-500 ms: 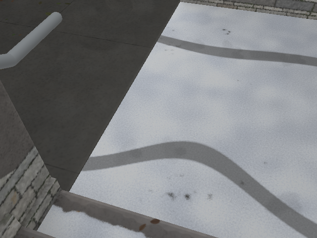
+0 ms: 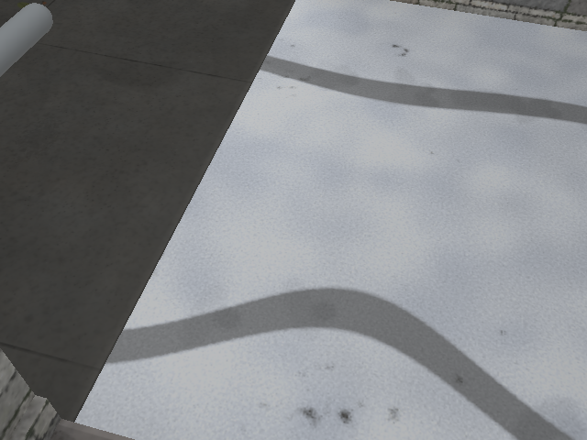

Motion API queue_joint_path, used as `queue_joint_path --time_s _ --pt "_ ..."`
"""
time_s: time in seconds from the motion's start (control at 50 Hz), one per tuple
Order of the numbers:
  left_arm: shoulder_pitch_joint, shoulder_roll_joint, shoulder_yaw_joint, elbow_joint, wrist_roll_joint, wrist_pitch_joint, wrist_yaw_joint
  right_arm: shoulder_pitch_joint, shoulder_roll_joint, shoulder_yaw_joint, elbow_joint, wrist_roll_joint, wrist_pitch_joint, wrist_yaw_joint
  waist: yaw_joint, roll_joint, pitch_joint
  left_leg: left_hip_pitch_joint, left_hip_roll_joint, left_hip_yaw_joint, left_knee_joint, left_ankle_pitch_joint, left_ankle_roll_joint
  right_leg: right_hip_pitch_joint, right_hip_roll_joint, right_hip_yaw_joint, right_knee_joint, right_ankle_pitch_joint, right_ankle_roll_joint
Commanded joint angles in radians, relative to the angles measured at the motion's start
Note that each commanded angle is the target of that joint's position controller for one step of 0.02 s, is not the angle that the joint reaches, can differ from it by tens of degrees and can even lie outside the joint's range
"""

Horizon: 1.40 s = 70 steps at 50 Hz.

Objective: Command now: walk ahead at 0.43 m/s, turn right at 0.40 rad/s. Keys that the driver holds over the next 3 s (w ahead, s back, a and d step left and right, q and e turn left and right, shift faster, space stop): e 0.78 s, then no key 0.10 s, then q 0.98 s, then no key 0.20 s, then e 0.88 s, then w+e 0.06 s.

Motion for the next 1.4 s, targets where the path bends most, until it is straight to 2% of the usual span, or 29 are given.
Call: queue_joint_path --time_s 0.02,0.06,0.18,0.28,0.32,0.34,0.36,0.38,0.4,0.42,0.44,0.46,0.5,0.52,0.62,0.74,0.82,0.86,0.92,0.98,1.0,1.02,1.04,1.06,1.1,1.14,1.2,1.32,1.4 --pt "0.115 0.025 0.013 -0.049 0.02 0.005 -0.02 -0.019 -0.139 -0.023 -0.031 -0.021 -0.035 -0.043 0.062 0.118 -0.019 0.02 0.329 -0.243 -0.17 0.78 0.153 -0.016 -0.031 0.078 -0.134 0.162 0.006" --pt "0.005 0.07 0.023 -0.117 0.023 -0.001 -0.034 -0.01 -0.123 -0.019 -0.042 0.021 -0.036 -0.066 0.043 0.121 0.007 0.079 0.301 -0.17 -0.168 0.686 0.098 -0.084 -0.02 0.11 -0.294 0.315 -0.016" --pt "-0.265 0.001 -0.005 -0.262 0.03 0.008 -0.106 0.045 -0.132 0.003 -0.052 0.024 0.01 -0.145 -0.06 0.11 0.038 -0.055 0.203 0.045 0.007 0.384 0.044 0.206 0.061 -0.088 -0.774 0.81 0.028" --pt "-0.307 0.014 -0.014 -0.295 0.01 0.015 -0.14 0.079 -0.18 -0.037 -0.095 0.048 0.062 -0.135 -0.121 0.068 0.082 0.093 0.312 -0.066 0.298 0.334 0.046 0.162 0.005 -0.104 -0.975 0.544 -0.009" --pt "-0.119 0.057 0.011 -0.223 0.014 0.001 -0.129 0.048 -0.187 -0.042 -0.114 0.047 0.062 -0.118 -0.024 0.036 0.005 0.028 0.296 -0.041 0.568 0.377 0.028 0.424 0.047 -0.164 -1.049 0.526 -0.05" --pt "0.057 0.14 0.046 -0.155 0.028 -0.008 -0.111 0.041 -0.181 -0.035 -0.115 0.039 0.045 -0.105 0.066 -0.027 -0.073 -0.13 0.196 0.031 0.85 0.268 -0.02 0.734 0.063 -0.18 -1.062 0.801 -0.098" --pt "0.097 0.274 0.069 -0.145 0.047 -0.007 -0.104 0.13 -0.1 -0.021 -0.135 0.016 0.029 -0.095 0.035 -0.29 -0.187 -0.589 0.047 0.062 1.406 -0.583 -0.123 1.19 -0.136 0.025 -0.707 1.456 -0.245" --pt "0.13 0.283 0.058 -0.166 0.034 0.002 -0.108 0.123 -0.142 -0.007 -0.199 0.034 0.002 -0.071 0.082 -0.264 -0.424 -0.767 0.028 -0.143 1.612 -0.64 -0.187 1.381 -0.279 0.309 -0.648 1.572 -0.441" --pt "0.085 0.26 0.048 -0.198 0.034 0.025 -0.094 -0.014 -0.186 -0.008 -0.266 0.041 0.007 -0.068 0.123 -0.118 -0.494 -0.828 0.04 -0.209 1.628 -0.606 -0.195 1.368 -0.34 0.371 -0.738 1.407 -0.491" --pt "-0.006 0.281 0.04 -0.191 0.021 0.04 -0.078 -0.083 -0.142 0.012 -0.34 0.049 0.022 -0.081 0.05 0.004 -0.446 -0.878 0.047 -0.231 1.584 -0.464 -0.2 1.219 -0.378 0.449 -0.83 1.03 -0.5" --pt "-0.109 0.231 0.016 -0.208 0.013 0.049 -0.062 -0.137 -0.124 0.015 -0.345 0.04 0.054 -0.113 0.008 0.121 -0.349 -0.864 0.068 -0.232 1.512 -0.368 -0.203 1.017 -0.393 0.478 -0.908 0.774 -0.451" --pt "-0.174 0.201 -0.003 -0.245 0.038 0.054 -0.058 -0.143 -0.143 0.008 -0.326 0.03 0.092 -0.138 -0.017 0.17 -0.24 -0.762 0.079 -0.256 1.421 -0.265 -0.178 0.769 -0.387 0.457 -0.934 0.676 -0.417" --pt "-0.219 0.203 -0.018 -0.273 0.043 0.044 -0.07 -0.141 -0.14 -0.008 -0.334 0.005 0.135 -0.164 -0.053 0.107 -0.123 -0.659 0.027 -0.194 1.448 -0.203 -0.153 0.474 -0.26 0.379 -0.94 0.585 -0.35" --pt "-0.208 0.203 -0.031 -0.282 0.05 0.036 -0.063 -0.135 -0.171 -0.026 -0.342 0.024 0.135 -0.166 -0.058 0.101 -0.1 -0.648 0.02 -0.209 1.368 -0.018 -0.147 0.408 -0.159 0.302 -0.921 0.475 -0.287" --pt "-0.087 0.145 -0.084 -0.276 0.034 0.073 0.02 -0.302 -0.025 0.018 -0.499 0.004 0.147 -0.149 -0.002 -0.048 -0.102 -0.79 -0.071 -0.168 1.391 0.126 -0.218 0.48 -0.056 0.324 -0.839 0.429 -0.261" --pt "-0.09 0.177 -0.067 -0.316 0.026 0.099 0.052 -0.405 -0.041 0.022 -0.595 -0.006 0.148 -0.135 0.028 -0.092 -0.116 -0.793 -0.079 -0.223 1.151 0.094 -0.233 0.66 -0.048 0.455 -0.883 0.167 -0.248" --pt "-0.096 0.188 -0.03 -0.304 0.022 0.116 0.069 -0.463 -0.053 0.018 -0.619 -0.004 0.118 -0.087 0.033 -0.119 -0.063 -0.512 -0.043 -0.2 0.671 0.122 -0.194 0.56 -0.034 0.451 -0.949 0.109 -0.258" --pt "-0.159 0.187 -0.019 -0.324 0.025 0.116 0.061 -0.405 -0.076 0.016 -0.586 0.027 0.114 -0.07 0.02 -0.147 -0.078 -0.346 -0.002 -0.222 0.544 0.143 -0.159 0.502 -0.062 0.462 -0.964 0.18 -0.266" --pt "-0.171 0.167 -0.016 -0.311 0.009 0.111 0.028 -0.298 -0.084 0.005 -0.518 0.034 0.113 -0.049 -0.002 -0.131 -0.076 0.008 0.019 -0.189 0.21 0.112 -0.102 0.376 -0.055 0.44 -1.021 0.127 -0.234" --pt "-0.042 0.046 -0.046 -0.231 0.021 0.09 -0.015 -0.099 -0.044 -0.005 -0.39 0.004 0.122 -0.034 -0.058 -0.01 -0.052 0.316 -0.011 -0.147 -0.113 0.009 -0.06 0.249 0.091 0.296 -0.865 -0.265 -0.149" --pt "0.002 -0.015 -0.056 -0.221 0.036 0.071 -0.027 0.042 -0.068 0.0 -0.346 -0.018 0.12 -0.026 -0.05 0.159 -0.067 0.43 0.155 -0.375 -0.07 0.127 -0.005 0.058 0.188 0.2 -0.557 -0.461 -0.051" --pt "-0.054 0.056 -0.025 -0.25 -0.001 0.047 -0.019 0.094 -0.137 -0.017 -0.314 -0.022 0.116 -0.021 -0.054 0.259 0.038 0.348 0.297 -0.712 -0.265 0.008 0.099 -0.147 0.191 0.191 -0.608 -0.463 -0.008" --pt "-0.196 0.142 0.007 -0.292 -0.011 0.027 -0.001 -0.025 -0.157 -0.022 -0.342 -0.032 0.093 -0.028 -0.039 0.277 0.156 0.183 0.311 -0.838 -0.39 -0.217 0.129 -0.131 0.068 0.143 -0.662 -0.322 0.022" --pt "-0.288 0.177 0.018 -0.301 0.0 0.024 0.013 -0.131 -0.172 -0.024 -0.366 -0.034 0.089 -0.048 -0.034 0.278 0.184 0.059 0.28 -0.789 -0.42 -0.325 0.118 -0.04 0.029 0.084 -0.642 -0.182 0.036" --pt "-0.3 0.146 0.02 -0.286 0.041 0.039 0.019 -0.195 -0.233 -0.037 -0.394 -0.013 0.104 -0.079 -0.01 0.266 0.141 -0.096 0.208 -0.695 -0.434 -0.359 0.069 0.102 0.064 0.011 -0.442 -0.046 0.071" --pt "-0.258 0.109 0.018 -0.273 0.04 0.047 0.016 -0.183 -0.218 -0.028 -0.4 0.006 0.109 -0.088 0.008 0.223 0.109 -0.086 0.156 -0.644 -0.406 -0.24 0.065 0.079 0.075 -0.018 -0.321 0.01 0.081" --pt "-0.309 0.073 0.009 -0.304 0.045 0.053 0.012 -0.076 -0.199 -0.024 -0.389 0.02 0.127 -0.096 -0.052 0.175 0.048 0.091 0.138 -0.636 -0.337 -0.082 0.08 -0.083 0.084 -0.023 -0.272 0.029 0.095" --pt "-0.404 0.042 -0.011 -0.334 0.038 0.038 -0.02 0.022 -0.195 -0.026 -0.373 0.04 0.157 -0.11 -0.095 0.22 -0.023 0.169 0.099 -0.617 -0.288 0.08 0.071 0.041 0.123 -0.04 -0.493 0.041 0.091" --pt "-0.439 0.042 -0.02 -0.346 0.026 0.01 -0.038 0.006 -0.246 -0.042 -0.404 0.021 0.18 -0.113 -0.1 0.238 -0.018 0.143 0.108 -0.668 -0.258 0.177 0.15 0.161 0.146 -0.049 -0.61 -0.063 0.06"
